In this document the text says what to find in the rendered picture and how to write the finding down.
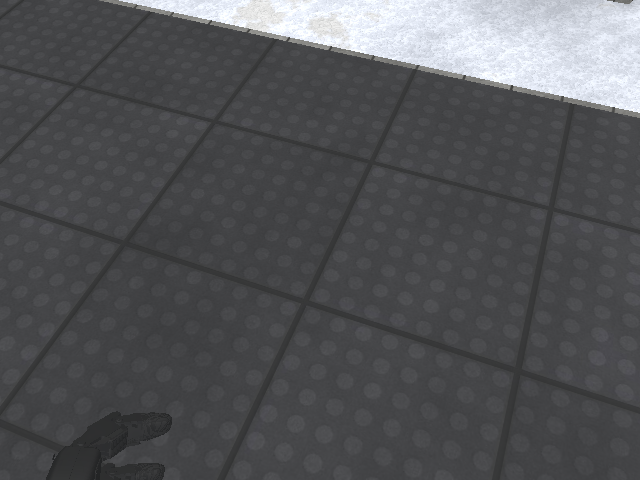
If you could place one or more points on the left robot hand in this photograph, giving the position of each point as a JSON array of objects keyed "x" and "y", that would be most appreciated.
[{"x": 103, "y": 440}]

